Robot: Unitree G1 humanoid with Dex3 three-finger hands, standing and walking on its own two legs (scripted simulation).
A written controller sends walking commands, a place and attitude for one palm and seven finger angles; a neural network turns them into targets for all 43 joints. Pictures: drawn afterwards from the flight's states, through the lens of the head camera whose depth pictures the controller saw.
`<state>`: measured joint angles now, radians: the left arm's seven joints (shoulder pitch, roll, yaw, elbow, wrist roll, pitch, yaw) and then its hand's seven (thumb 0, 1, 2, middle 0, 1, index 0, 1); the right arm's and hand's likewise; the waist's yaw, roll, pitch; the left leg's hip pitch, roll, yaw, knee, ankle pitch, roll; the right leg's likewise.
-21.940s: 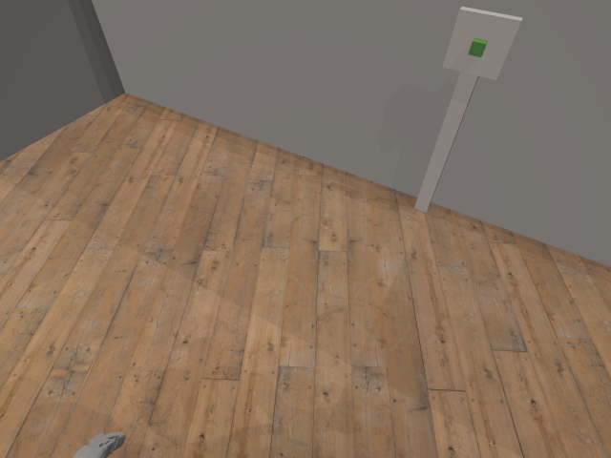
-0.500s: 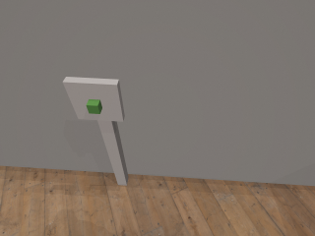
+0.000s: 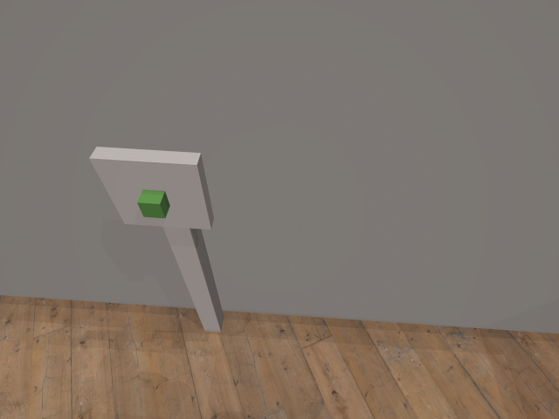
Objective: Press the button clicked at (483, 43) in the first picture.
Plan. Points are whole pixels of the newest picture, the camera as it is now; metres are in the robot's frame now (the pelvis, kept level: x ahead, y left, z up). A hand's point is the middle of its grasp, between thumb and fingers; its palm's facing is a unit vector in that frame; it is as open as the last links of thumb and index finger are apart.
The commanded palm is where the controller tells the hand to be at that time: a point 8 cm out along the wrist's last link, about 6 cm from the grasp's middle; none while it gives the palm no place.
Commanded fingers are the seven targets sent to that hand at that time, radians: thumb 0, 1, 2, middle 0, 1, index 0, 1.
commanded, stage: raise the hand and make a fist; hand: left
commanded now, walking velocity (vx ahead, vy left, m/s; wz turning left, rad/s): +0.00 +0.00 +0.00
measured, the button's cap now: (154, 202) +0.46 +0.26 +0.00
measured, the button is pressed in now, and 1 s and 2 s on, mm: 0 0 0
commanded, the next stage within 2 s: aim a knuckle at the button in 2.00 s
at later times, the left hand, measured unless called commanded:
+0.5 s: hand out of the picture +0.12 +0.18 -0.07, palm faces +0.17 -0.98 -0.06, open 4.8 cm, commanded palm +0.12 +0.23 -0.05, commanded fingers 0.00 0.90 0.90 -0.92 -1.08 -0.92 -1.08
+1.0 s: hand (141, 404) +0.15 +0.19 -0.04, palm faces +0.01 -1.00 -0.06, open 3.1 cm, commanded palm +0.12 +0.25 -0.03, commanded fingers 0.00 0.90 0.90 -1.30 -1.50 -1.30 -1.50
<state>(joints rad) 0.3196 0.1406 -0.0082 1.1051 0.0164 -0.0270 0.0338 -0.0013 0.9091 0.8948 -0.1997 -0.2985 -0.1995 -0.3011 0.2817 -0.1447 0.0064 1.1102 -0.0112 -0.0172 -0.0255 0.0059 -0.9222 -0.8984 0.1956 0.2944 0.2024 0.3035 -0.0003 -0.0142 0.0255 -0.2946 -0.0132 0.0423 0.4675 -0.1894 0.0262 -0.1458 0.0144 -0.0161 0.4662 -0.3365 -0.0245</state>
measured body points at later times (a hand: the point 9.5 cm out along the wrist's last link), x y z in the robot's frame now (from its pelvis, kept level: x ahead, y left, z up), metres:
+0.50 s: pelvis +0.00 -0.02 -0.09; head +0.06 +0.01 +0.36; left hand +0.11 +0.23 -0.07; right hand +0.28 -0.25 -0.12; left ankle +0.04 +0.10 -0.74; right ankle -0.06 -0.10 -0.74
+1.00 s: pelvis -0.05 +0.01 -0.09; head +0.01 +0.02 +0.35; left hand +0.14 +0.25 -0.03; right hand +0.09 -0.26 -0.18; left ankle +0.03 +0.10 -0.74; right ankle -0.06 -0.10 -0.74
